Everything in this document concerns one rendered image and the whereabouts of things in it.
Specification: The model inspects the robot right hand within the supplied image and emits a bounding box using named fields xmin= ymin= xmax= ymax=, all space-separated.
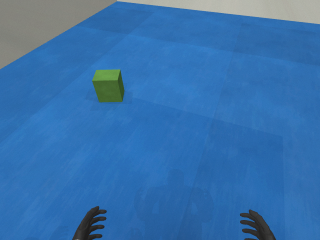
xmin=240 ymin=209 xmax=276 ymax=240

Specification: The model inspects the carton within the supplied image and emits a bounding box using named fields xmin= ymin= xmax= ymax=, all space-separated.
xmin=92 ymin=69 xmax=125 ymax=103

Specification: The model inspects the robot left hand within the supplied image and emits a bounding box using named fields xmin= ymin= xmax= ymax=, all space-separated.
xmin=72 ymin=206 xmax=107 ymax=240

